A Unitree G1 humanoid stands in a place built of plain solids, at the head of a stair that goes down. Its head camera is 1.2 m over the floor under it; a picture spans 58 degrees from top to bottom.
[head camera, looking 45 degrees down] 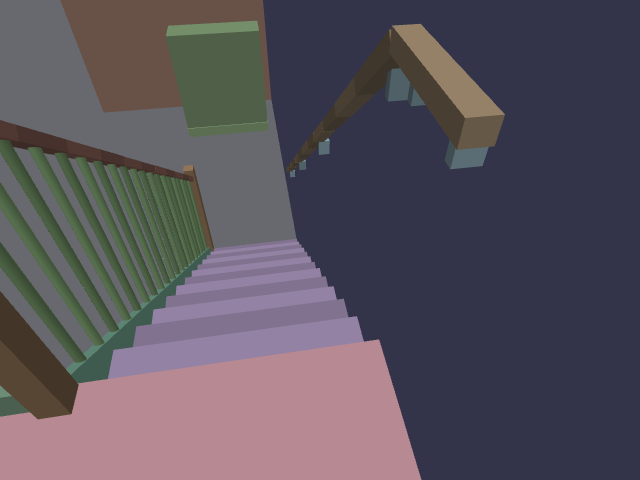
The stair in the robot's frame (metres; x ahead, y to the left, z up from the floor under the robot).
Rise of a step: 0.18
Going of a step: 0.22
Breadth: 0.90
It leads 9 degrees to the left of straight ahead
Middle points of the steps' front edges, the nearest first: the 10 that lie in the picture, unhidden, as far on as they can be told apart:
0.68 0.26 0.00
0.89 0.30 -0.18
1.11 0.34 -0.36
1.33 0.37 -0.54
1.55 0.41 -0.72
1.77 0.44 -0.89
1.98 0.48 -1.07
2.20 0.52 -1.25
2.42 0.55 -1.43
2.64 0.59 -1.61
